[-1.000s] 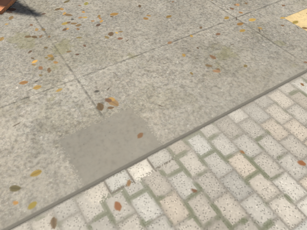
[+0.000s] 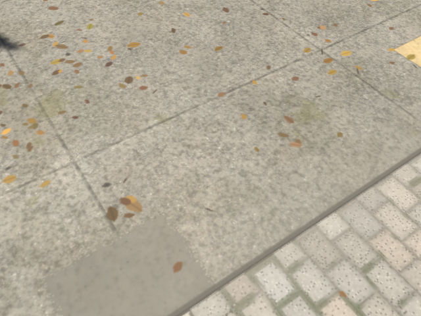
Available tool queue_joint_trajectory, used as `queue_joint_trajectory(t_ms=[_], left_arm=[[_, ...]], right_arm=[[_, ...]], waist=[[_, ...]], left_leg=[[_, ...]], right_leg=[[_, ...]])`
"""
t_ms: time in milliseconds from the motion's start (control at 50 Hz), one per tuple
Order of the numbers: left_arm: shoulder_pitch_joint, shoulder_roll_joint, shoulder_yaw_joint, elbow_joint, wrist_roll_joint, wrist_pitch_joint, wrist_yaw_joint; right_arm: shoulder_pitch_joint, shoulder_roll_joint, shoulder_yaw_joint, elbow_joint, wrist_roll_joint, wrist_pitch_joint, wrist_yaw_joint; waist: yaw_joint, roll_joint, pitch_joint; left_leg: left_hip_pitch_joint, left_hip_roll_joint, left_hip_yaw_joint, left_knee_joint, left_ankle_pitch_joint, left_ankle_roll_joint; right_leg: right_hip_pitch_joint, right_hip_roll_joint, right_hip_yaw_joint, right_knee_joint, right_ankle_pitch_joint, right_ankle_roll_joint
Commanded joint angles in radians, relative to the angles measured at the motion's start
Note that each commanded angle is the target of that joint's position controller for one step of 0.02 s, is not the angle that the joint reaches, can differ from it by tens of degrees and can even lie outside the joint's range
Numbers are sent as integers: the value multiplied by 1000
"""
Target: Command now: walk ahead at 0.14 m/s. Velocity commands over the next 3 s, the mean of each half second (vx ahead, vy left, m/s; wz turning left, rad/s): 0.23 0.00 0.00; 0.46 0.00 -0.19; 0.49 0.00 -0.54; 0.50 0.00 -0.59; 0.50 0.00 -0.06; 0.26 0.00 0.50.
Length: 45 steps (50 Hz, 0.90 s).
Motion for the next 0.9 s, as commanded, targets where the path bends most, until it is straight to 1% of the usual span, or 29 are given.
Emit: queue_joint_trajectory(t_ms=[20, 60, 100, 140, 160, 180, 200, 220, 240, 260, 280, 300, 340, 400, 440, 480, 500, 520, 540, 560, 580, 600, 620, 640, 660, 720, 780, 860, 900], left_arm=[[152, 11, 1, 6, 12, 26, 12], [95, 31, 5, -4, 8, 39, 10], [50, 52, 12, -12, 5, 50, 10], [43, 58, 19, -5, 15, 49, 9], [51, 64, 22, 2, 23, 48, 10], [81, 87, 27, 8, 26, 45, 12], [68, 162, 45, 12, 9, 47, 17], [104, 165, 57, 34, -5, 48, 11], [150, 153, 60, 44, -8, 41, 6], [168, 163, 65, 51, -4, 29, 4], [171, 151, 64, 47, 4, 11, 3], [164, 138, 63, 45, 7, -8, 2], [111, 121, 58, 29, -11, -24, -2], [72, 144, 67, 26, -18, -16, -6], [85, 164, 75, 38, -28, -8, -8], [94, 146, 72, 45, -33, -3, -8], [81, 116, 63, 43, -29, -3, -8], [38, 47, 45, 22, -17, -6, -13], [14, -11, 30, -29, -9, -27, -12], [-21, 43, 38, -47, -25, -44, -14], [-39, 91, 45, -51, -37, -52, -22], [-20, 98, 47, -34, -29, -53, -26], [-7, 92, 50, -20, -14, -53, -23], [-8, 89, 53, -17, -6, -52, -22], [-12, 76, 52, -14, -6, -48, -23], [-74, 33, 41, -34, -13, -33, -33], [-193, 5, 23, -83, -20, -26, -48], [-298, 8, 11, -132, -26, -19, -74], [-340, 9, 7, -159, -26, -18, -90]], right_arm=[[-85, -123, -16, -59, -2, -9, -21], [-48, -148, -21, -42, 8, 6, -30], [-32, -149, -22, -31, 16, 21, -36], [-38, -124, -14, -26, 31, 32, -40], [-16, -96, -5, -16, 36, 34, -40], [28, -83, -1, -4, 34, 34, -40], [105, -85, -7, 3, 32, 31, -40], [77, -80, -8, -2, 38, 37, -49], [20, -90, -13, -19, 46, 37, -54], [-14, -78, -14, -35, 50, 33, -55], [-26, -98, -22, -39, 50, 29, -52], [-34, -114, -30, -43, 51, 24, -45], [-37, -100, -36, -41, 56, 11, -36], [-60, -52, -27, -31, 47, 5, -32], [-23, -55, -29, -9, 49, 10, -31], [59, -71, -38, 27, 51, 20, -35], [130, -84, -45, 50, 54, 24, -38], [225, -137, -60, 69, 50, 24, -45], [302, -267, -86, 66, 45, 27, -45], [313, -251, -77, 78, 27, 10, -38], [233, -176, -56, 51, 27, -6, -32], [167, -144, -45, 30, 28, -14, -24], [120, -136, -41, 12, 32, -15, -17], [114, -117, -34, 10, 33, -12, -15], [140, -100, -29, 19, 28, -7, -17], [199, -110, -29, 42, 21, 1, -34], [211, -129, -31, 46, 22, 0, -47], [250, -134, -36, 65, 28, -1, -51], [260, -135, -39, 72, 31, 8, -51]], waist=[[75, 117, -123], [47, 115, -134], [32, 115, -107], [44, 99, -79], [49, 81, -66], [38, 52, -80], [-29, -56, -67], [9, -141, -47], [45, -178, -8], [60, -219, 9], [64, -211, 2], [62, -181, -18], [34, -104, -55], [21, -106, -68], [0, -107, -71], [-34, -80, -73], [-66, -55, -79], [-102, 99, -75], [-114, 359, -81], [-108, 333, -60], [-72, 240, 8], [-37, 187, 19], [-14, 149, 16], [-5, 134, 14], [-5, 136, 5], [-15, 128, 2], [-37, 118, 19], [-60, 109, 61], [-61, 103, 78]], left_leg=[[-110, 244, -82, -97, 546, 166], [-86, 257, -110, -104, 344, 159], [-86, 269, -153, -109, 98, 150], [-102, 243, -171, -69, -103, 115], [-106, 211, -173, -34, -156, 77], [-118, 175, -168, 12, -269, 42], [-183, 89, -112, 62, -386, 21], [-198, 36, -18, 150, -443, 1], [-252, 15, 19, 295, -439, -16], [-299, 25, 1, 410, -391, -8], [-351, 59, -48, 516, -404, -1], [-408, 96, -93, 611, -425, 5], [-411, 135, -107, 584, -374, 11], [-190, 94, -27, 370, -277, -15], [-49, 61, 19, 249, -185, -30], [96, 40, 32, 185, -159, -30], [183, 66, -1, 159, -179, -21], [286, 224, -223, 38, -304, 21], [407, 438, -592, -123, -471, 134], [362, 519, -782, -176, -645, 223], [324, 478, -713, -173, -641, 190], [290, 420, -592, -167, -515, 145], [251, 380, -497, -172, -376, 115], [224, 348, -415, -181, -244, 93], [211, 320, -348, -186, -131, 83], [231, 292, -205, -183, 106, 74], [203, 282, -115, -204, 152, 55], [263, 311, -37, -208, 165, 47], [328, 333, -7, -172, 244, 41]], right_leg=[[245, -15, -17, -204, 121, 20], [266, -8, -20, -293, 161, 27], [282, -2, -18, -376, 155, 19], [347, 18, -40, -514, 169, -4], [387, 14, -35, -596, 196, -19], [431, -32, 10, -613, 226, -40], [444, -62, 50, -599, 109, -88], [375, -71, 111, -689, -236, -132], [362, -136, 240, -809, -431, -177], [377, -216, 378, -876, -444, -222], [399, -263, 445, -897, -382, -254], [438, -285, 463, -893, -315, -263], [459, -246, 368, -882, -209, -221], [332, -142, 170, -882, -70, -170], [263, -118, 113, -848, -89, -170], [177, -97, 97, -780, -152, -155], [115, -76, 81, -706, -175, -132], [-18, -5, -9, -443, -132, -79], [-258, 97, -113, -148, -179, -41], [-368, 49, -13, 52, -211, -63], [-430, -5, 23, 118, -103, -90], [-411, -29, 12, 118, 1, -97], [-366, -47, 6, 73, 74, -96], [-318, -58, 0, 27, 128, -89], [-278, -54, -19, -6, 170, -80], [-267, -37, -47, -114, 271, -56], [-196, -11, -62, -293, 380, -54], [-161, 12, -82, -412, 409, -75], [-164, 20, -97, -445, 364, -96]])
